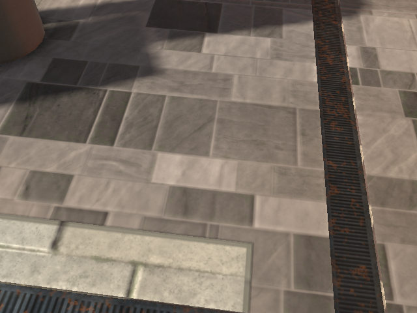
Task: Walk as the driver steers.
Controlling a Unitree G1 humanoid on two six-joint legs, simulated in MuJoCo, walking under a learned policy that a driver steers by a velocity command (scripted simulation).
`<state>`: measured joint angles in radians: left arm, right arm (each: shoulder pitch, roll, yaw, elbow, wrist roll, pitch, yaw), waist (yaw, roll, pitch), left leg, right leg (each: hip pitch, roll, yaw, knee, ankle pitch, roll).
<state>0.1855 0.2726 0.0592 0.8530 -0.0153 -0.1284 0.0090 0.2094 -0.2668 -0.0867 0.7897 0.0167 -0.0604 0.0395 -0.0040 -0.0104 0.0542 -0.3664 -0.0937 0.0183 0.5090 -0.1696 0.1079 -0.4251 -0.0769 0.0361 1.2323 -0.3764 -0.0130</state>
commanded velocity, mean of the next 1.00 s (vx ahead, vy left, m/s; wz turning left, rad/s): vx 0.43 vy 0.00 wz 0.28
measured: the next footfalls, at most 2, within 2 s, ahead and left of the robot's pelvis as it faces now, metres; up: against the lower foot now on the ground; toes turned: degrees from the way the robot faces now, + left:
right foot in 0.36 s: +0.41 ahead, -0.12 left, -0.01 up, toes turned +18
left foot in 0.84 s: +0.54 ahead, +0.20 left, +0.00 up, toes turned +18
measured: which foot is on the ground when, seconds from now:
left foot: down 0.00-0.40, up 0.42-0.82, down 0.84-1.00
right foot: up 0.00-0.34, down 0.36-0.86, up 0.88-1.00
